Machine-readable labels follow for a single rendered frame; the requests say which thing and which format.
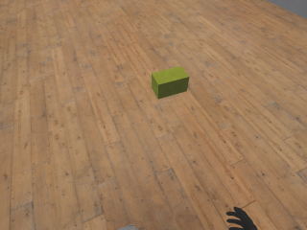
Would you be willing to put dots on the carton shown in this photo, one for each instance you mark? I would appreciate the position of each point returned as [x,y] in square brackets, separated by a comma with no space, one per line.
[169,82]

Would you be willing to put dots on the right robot hand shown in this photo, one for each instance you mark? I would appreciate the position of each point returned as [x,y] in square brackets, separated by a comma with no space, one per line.
[243,220]

